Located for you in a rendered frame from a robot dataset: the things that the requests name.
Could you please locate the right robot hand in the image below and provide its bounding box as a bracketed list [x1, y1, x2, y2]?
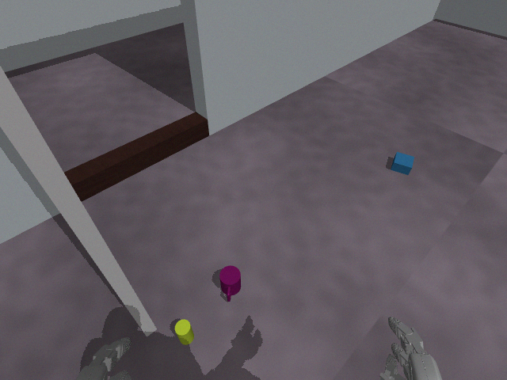
[380, 317, 442, 380]

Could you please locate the left robot hand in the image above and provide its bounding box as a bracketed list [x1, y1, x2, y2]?
[76, 337, 132, 380]

